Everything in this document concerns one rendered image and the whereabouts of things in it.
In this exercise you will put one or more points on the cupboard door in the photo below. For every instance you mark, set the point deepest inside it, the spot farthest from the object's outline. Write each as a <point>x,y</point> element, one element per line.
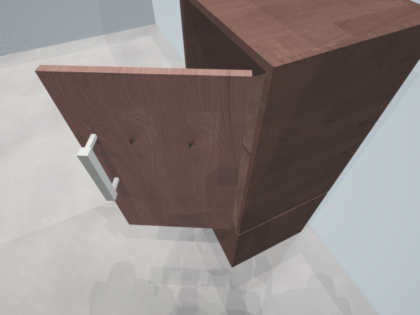
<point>173,136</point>

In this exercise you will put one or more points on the handle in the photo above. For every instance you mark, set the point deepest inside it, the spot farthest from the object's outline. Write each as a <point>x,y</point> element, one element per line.
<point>95,170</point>

